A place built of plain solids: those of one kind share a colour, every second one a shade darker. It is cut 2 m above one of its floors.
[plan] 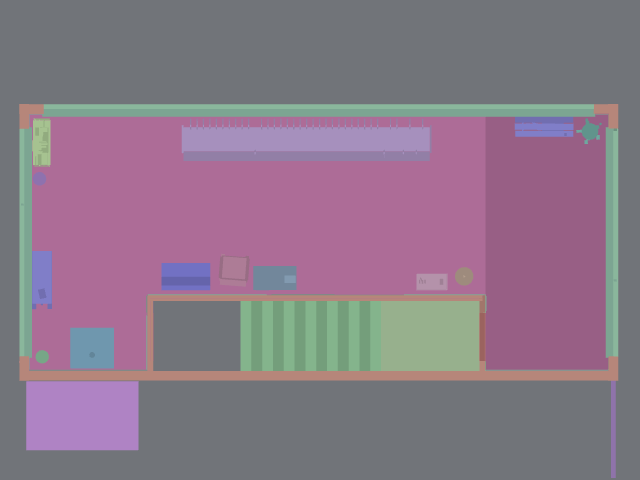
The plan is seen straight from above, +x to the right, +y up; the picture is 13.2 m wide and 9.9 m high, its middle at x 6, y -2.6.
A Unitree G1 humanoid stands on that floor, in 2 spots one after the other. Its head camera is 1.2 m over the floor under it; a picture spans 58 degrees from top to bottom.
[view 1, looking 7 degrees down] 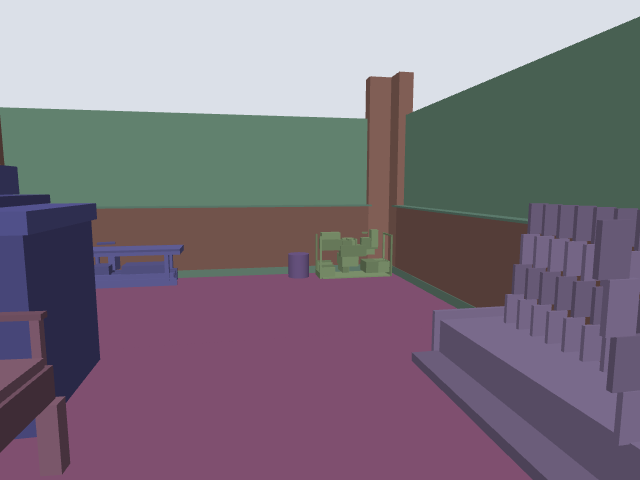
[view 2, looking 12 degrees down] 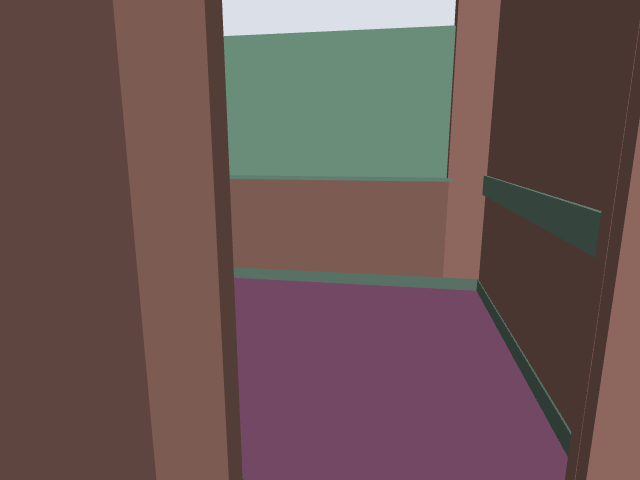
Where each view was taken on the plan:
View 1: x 5.90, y -2.15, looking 169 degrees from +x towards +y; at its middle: boot_rack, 5.62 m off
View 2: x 8.21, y -4.58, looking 10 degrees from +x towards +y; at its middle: wall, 3.89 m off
